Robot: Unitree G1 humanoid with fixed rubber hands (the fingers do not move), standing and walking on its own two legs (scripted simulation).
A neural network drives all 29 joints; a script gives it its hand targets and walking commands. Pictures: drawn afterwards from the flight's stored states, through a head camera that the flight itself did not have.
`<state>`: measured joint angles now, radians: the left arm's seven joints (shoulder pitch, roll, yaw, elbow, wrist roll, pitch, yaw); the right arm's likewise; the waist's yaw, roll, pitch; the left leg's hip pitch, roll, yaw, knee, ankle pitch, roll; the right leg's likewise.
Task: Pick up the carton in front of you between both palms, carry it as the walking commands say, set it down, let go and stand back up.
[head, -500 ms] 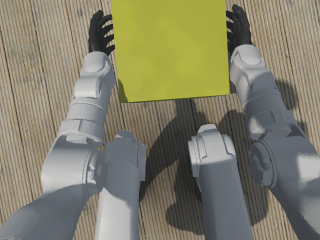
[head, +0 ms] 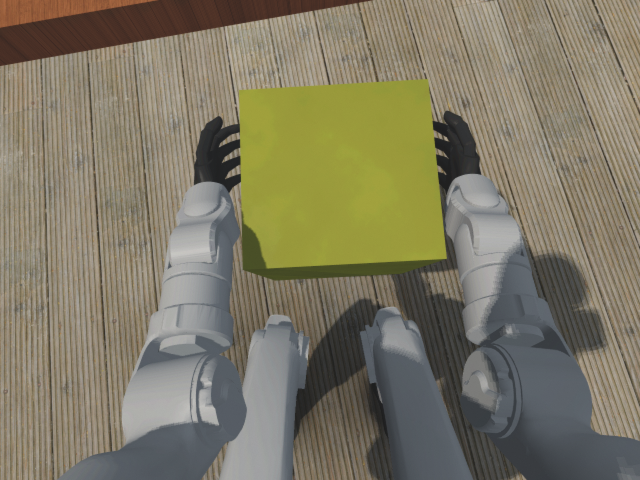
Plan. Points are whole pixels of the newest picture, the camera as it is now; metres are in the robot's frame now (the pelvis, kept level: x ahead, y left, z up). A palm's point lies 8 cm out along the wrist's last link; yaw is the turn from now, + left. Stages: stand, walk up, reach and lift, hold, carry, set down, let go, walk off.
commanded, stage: reach and lift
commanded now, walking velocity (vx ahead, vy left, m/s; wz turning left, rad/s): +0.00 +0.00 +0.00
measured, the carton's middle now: (336, 200) +0.46 -0.02 -0.13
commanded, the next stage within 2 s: none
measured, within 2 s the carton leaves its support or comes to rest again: neither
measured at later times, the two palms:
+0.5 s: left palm (142, 156) +0.42 +0.14 +0.11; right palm (530, 145) +0.42 -0.16 +0.10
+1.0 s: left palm out of the picture +0.39 +0.14 +0.26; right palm out of the picture +0.38 -0.16 +0.26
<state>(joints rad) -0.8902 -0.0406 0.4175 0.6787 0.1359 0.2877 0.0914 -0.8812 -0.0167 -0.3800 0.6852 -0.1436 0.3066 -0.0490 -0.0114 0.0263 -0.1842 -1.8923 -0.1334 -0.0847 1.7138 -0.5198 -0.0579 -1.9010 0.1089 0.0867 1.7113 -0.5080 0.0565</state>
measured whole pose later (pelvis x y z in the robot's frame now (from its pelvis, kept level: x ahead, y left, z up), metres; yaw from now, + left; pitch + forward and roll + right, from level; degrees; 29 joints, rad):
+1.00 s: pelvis +0.10 +0.00 +0.25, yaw -1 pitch +5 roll +0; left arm -0.24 -0.15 0.26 0.43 0.19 0.46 0.05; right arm -0.23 0.14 -0.24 0.43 -0.19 0.47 -0.04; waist 0.00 0.00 -0.13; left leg -0.35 -0.06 -0.14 0.55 -0.28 -0.01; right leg -0.36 0.06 0.15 0.55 -0.27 0.01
